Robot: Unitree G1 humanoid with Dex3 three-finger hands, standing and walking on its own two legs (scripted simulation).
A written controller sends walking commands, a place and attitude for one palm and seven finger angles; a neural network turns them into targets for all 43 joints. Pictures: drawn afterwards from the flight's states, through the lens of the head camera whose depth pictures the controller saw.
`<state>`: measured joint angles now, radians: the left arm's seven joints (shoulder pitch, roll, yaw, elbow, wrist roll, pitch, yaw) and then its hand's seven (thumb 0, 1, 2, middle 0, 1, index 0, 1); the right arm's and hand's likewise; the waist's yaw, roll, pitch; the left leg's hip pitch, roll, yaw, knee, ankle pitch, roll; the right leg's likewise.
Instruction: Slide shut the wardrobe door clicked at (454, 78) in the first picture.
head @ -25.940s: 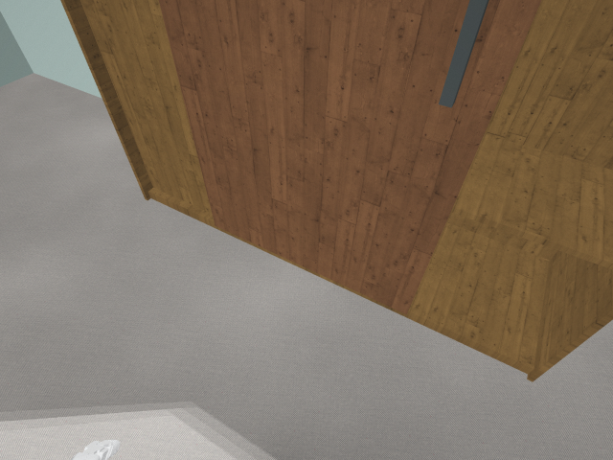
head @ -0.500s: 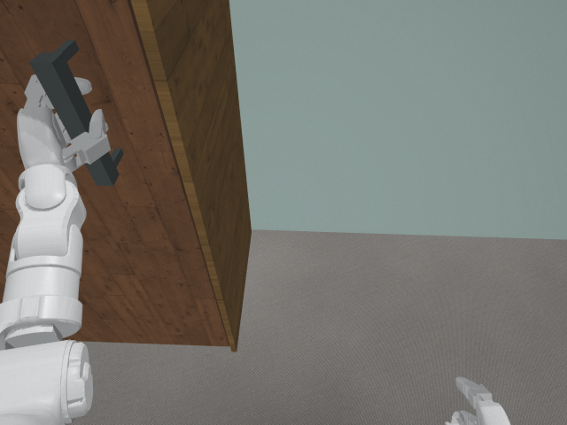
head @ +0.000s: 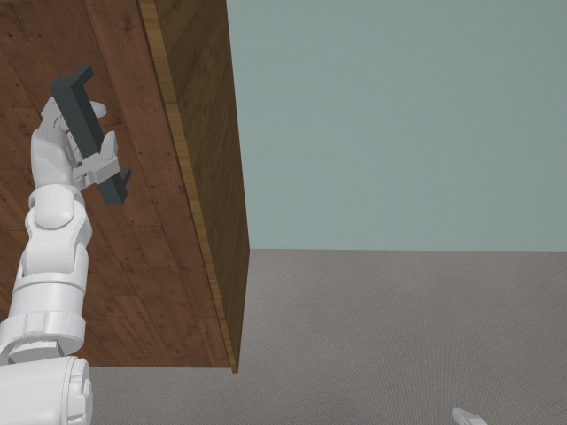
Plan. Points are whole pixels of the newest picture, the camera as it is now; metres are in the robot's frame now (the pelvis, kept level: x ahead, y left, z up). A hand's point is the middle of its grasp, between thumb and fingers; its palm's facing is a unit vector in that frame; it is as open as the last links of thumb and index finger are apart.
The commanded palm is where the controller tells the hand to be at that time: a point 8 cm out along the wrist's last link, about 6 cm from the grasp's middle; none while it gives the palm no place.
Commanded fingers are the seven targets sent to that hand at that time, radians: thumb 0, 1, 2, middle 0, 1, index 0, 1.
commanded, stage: stop walking and hold the door there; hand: left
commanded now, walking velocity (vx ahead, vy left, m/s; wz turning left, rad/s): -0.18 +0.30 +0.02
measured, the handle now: (101, 139) +0.44 +0.28 +0.21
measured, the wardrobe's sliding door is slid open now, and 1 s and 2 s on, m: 0.00 0.00 0.00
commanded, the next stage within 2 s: loosen the grip on the handle in 1.74 s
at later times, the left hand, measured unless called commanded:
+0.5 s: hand (106, 159) +0.40 +0.25 +0.20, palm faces +0.25 -0.95 -0.17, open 6.3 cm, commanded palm +0.37 +0.30 +0.20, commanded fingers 0.00 0.90 0.90 -0.45 -1.40 -0.45 -1.40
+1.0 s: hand (101, 160) +0.40 +0.26 +0.21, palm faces -0.02 -1.00 -0.06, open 6.5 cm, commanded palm +0.38 +0.30 +0.20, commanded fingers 0.00 0.90 0.90 -0.45 -1.40 -0.45 -1.40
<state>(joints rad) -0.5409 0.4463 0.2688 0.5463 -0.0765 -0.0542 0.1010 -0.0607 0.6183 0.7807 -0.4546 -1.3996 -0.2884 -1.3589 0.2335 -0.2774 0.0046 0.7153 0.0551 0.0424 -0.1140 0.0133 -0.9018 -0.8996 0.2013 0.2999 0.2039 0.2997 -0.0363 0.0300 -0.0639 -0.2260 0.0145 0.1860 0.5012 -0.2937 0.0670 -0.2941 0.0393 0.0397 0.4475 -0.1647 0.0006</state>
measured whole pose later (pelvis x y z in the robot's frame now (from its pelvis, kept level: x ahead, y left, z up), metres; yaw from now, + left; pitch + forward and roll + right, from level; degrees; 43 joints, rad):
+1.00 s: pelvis -0.04 +0.18 -0.02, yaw -2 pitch -1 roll +0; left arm -0.73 0.20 0.06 0.31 -0.09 -0.04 0.09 -0.02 0.64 0.76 -0.46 -1.40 -0.27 -1.38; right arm 0.13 -0.15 0.01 0.72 0.04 -0.03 -0.04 0.01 -0.90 -0.90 0.20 0.30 0.20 0.30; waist -0.02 0.00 0.13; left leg -0.31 0.14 0.06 0.66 -0.33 -0.09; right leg -0.31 -0.08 0.01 0.69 -0.34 0.06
